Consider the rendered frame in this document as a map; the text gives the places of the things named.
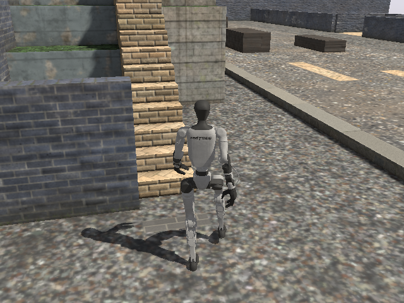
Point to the left robot hand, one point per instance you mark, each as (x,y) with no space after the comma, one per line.
(183,167)

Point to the left robot upper arm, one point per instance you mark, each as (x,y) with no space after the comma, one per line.
(179,142)

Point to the robot left foot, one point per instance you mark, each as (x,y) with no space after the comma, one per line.
(193,265)

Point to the robot right foot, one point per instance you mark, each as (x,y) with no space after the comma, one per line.
(221,233)

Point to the left robot forearm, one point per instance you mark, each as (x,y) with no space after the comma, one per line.
(176,162)

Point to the right robot forearm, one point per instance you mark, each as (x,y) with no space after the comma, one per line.
(228,174)

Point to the right robot hand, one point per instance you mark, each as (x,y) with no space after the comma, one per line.
(233,195)

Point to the right robot upper arm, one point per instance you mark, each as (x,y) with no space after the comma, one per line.
(223,144)

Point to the robot foot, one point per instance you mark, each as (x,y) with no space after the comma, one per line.
(221,233)
(193,265)

